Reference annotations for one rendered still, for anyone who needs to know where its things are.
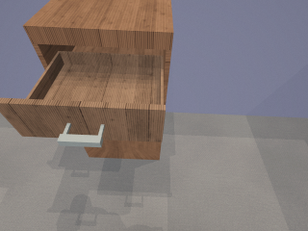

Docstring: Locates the handle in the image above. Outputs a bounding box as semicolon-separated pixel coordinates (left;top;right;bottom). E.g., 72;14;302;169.
57;123;105;147

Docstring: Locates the cabinet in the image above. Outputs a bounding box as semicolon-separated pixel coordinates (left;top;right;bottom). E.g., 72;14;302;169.
23;0;174;161

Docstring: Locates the drawer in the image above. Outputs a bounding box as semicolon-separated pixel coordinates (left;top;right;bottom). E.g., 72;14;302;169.
0;51;166;142

